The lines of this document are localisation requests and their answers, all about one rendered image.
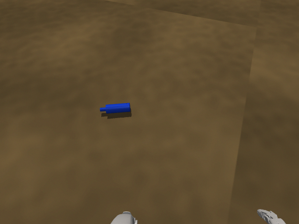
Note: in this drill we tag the bottle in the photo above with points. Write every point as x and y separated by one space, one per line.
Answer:
116 108

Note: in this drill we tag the right robot hand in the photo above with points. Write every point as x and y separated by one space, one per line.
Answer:
269 217

